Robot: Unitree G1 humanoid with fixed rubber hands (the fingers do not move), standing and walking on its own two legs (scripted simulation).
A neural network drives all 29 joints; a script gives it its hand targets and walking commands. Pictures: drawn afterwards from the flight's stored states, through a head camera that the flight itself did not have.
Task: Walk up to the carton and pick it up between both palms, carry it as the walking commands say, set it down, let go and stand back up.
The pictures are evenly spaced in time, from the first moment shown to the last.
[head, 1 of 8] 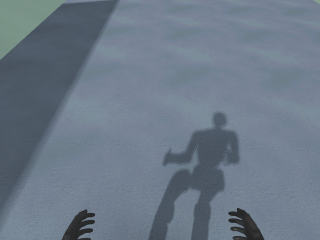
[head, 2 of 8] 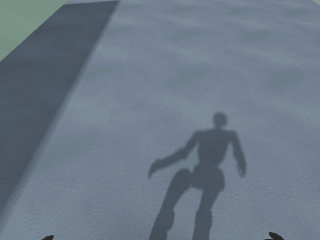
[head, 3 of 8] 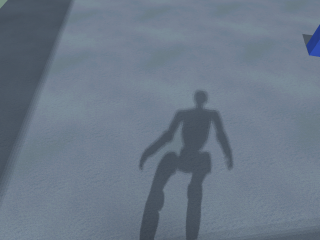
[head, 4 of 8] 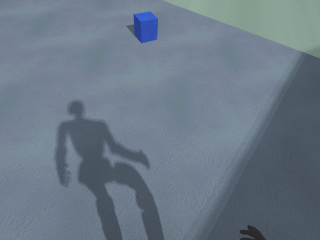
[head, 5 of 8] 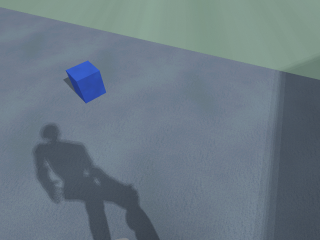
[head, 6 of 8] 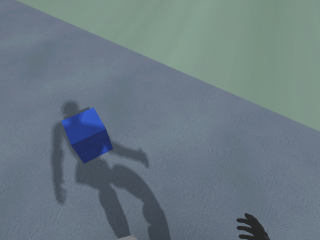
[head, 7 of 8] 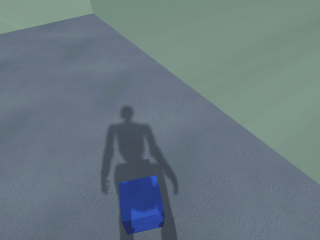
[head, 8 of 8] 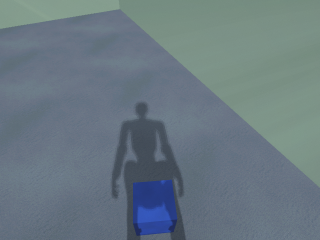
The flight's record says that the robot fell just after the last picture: no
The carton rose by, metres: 0.00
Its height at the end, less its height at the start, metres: +0.00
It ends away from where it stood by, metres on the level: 0.00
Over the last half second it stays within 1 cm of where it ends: yes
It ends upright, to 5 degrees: yes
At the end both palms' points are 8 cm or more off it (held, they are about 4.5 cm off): yes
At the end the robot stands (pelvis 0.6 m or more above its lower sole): yes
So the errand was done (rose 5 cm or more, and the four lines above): no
